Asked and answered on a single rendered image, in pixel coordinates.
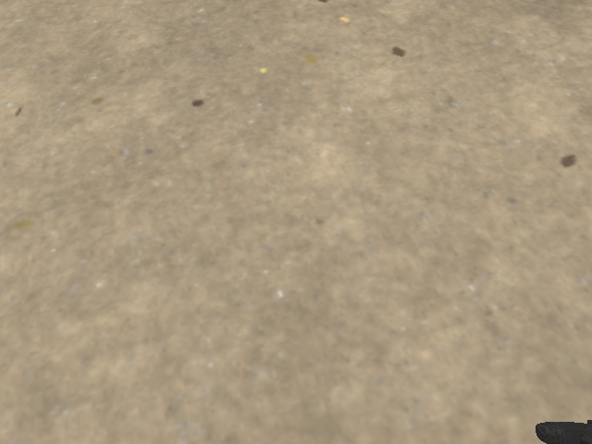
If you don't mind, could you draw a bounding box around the right robot hand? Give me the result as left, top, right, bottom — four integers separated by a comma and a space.
536, 420, 592, 444

